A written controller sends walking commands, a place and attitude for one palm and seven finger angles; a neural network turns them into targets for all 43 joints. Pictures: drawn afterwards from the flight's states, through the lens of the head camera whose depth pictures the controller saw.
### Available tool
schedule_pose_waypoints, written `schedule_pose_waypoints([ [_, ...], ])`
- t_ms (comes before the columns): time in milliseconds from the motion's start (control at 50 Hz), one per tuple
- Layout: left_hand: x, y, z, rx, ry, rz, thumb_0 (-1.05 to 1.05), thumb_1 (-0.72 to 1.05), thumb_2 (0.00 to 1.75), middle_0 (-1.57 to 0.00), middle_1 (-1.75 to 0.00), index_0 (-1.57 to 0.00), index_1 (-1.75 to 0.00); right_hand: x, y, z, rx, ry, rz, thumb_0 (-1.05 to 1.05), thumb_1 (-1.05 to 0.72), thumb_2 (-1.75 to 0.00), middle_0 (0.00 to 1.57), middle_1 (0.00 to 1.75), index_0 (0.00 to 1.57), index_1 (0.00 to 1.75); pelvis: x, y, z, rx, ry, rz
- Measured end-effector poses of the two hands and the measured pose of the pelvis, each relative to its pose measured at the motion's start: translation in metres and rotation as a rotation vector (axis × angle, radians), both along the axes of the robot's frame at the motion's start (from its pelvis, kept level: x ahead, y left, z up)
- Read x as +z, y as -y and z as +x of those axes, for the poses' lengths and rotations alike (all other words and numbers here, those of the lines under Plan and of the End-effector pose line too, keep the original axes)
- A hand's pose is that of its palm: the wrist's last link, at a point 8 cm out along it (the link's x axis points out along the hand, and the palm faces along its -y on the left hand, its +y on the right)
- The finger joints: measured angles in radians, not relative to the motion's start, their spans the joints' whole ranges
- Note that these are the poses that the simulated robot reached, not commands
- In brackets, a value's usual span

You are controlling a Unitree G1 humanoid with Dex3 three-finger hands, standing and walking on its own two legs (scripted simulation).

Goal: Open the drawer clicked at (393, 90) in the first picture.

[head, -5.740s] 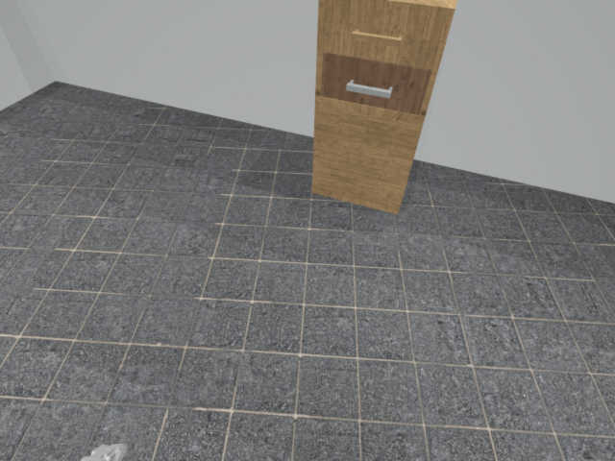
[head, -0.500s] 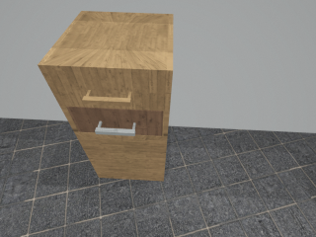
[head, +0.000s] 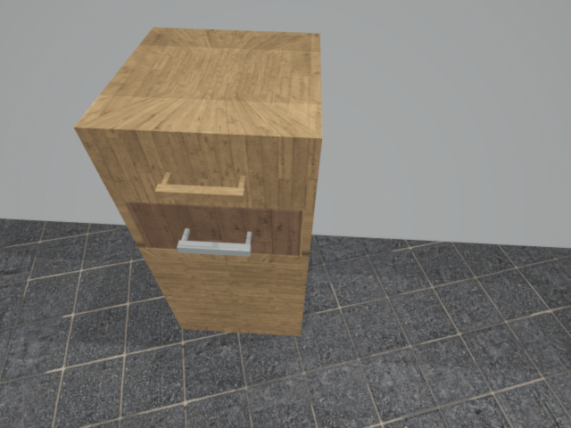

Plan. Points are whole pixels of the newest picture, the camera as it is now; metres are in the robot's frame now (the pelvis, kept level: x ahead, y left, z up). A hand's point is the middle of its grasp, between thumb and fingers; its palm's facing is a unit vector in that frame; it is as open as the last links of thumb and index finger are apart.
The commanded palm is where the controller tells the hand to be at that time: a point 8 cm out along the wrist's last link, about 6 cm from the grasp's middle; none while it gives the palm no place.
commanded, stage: look again from close up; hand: left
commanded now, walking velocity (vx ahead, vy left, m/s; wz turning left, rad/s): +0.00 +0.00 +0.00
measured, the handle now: (216, 241) +0.52 +0.19 -0.17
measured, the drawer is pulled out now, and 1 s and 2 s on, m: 0.00 0.00 0.00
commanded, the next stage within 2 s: shuffle to correct the standing spot in 0.50 s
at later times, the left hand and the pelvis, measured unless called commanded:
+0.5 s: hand out of the picture -0.02 +0.22 -0.19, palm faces +0.00 -0.98 -0.18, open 7.3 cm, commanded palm none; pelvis -0.04 +0.05 -0.01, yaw -1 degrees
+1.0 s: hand out of the picture -0.10 +0.17 -0.18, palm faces +0.08 -0.99 -0.14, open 7.3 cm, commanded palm none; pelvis -0.03 +0.01 -0.01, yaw +1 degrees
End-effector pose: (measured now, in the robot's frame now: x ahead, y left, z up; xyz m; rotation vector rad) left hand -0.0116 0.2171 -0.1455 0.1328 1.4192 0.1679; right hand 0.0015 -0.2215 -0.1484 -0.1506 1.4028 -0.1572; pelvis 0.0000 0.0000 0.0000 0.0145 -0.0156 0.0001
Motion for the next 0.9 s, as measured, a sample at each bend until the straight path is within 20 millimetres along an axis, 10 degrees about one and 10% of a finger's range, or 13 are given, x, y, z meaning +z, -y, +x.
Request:
schedule_pose_waypoints([
  [360,-0.014,-0.038,0.003,-0.053,0.102,-0.008,0.0,0.91,0.9,-0.2,-0.3,-0.2,-0.29,0.001,-0.026,-0.003,0.012,0.113,-0.032,0.0,-0.92,-0.89,0.2,0.3,0.19,0.3,-0.012,-0.036,-0.024,-0.012,0.021,-0.028],
  [580,-0.01,-0.059,-0.037,-0.044,0.046,-0.004,0.0,0.91,0.9,-0.2,-0.3,-0.2,-0.29,0.006,-0.041,-0.033,0.02,0.078,-0.019,0.0,-0.92,-0.89,0.2,0.3,0.2,0.3,-0.008,-0.048,-0.043,-0.009,0.004,-0.022],
  [900,-0.006,-0.022,-0.09,0.009,-0.075,-0.027,0.0,0.91,0.9,-0.2,-0.3,-0.2,-0.29,-0.002,-0.014,-0.052,-0.003,0.011,-0.006,0.0,-0.9,-0.89,0.2,0.3,0.2,0.3,-0.009,-0.02,-0.042,-0.005,-0.023,-0.018],
])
